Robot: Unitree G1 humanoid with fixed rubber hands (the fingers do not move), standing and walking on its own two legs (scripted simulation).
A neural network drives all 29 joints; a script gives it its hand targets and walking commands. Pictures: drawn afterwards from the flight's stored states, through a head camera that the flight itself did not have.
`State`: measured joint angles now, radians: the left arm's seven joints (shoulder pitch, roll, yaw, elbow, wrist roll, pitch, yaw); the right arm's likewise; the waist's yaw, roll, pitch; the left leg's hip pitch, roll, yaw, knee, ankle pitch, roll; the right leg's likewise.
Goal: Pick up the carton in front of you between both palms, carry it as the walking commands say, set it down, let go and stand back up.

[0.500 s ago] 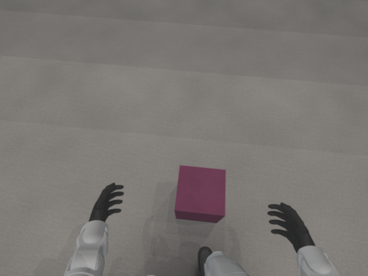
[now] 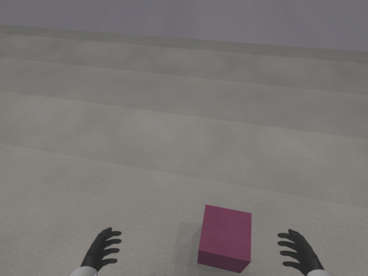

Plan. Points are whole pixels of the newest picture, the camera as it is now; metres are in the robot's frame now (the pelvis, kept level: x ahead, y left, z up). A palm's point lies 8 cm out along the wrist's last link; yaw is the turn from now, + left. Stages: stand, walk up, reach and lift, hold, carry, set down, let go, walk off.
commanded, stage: let go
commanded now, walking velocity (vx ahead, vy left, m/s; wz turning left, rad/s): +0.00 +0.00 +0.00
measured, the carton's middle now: (223, 239) +0.38 -0.13 -0.65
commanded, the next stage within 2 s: stand in 0.18 s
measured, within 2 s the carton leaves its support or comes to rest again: neither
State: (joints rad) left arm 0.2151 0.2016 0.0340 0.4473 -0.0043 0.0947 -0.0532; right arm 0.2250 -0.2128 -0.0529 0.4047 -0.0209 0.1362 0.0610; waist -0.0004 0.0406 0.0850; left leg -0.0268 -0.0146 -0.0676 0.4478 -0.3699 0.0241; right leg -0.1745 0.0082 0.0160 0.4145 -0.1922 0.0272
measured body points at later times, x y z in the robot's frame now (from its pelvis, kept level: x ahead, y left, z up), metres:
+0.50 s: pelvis +0.00 -0.03 -0.01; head +0.01 -0.05 +0.44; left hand +0.14 +0.28 -0.08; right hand +0.14 -0.31 -0.11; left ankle -0.08 +0.10 -0.74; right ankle +0.02 -0.14 -0.74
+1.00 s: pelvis +0.00 -0.04 -0.01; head +0.01 -0.05 +0.44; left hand +0.11 +0.27 -0.10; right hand +0.13 -0.33 -0.12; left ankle -0.08 +0.10 -0.74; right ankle +0.02 -0.14 -0.74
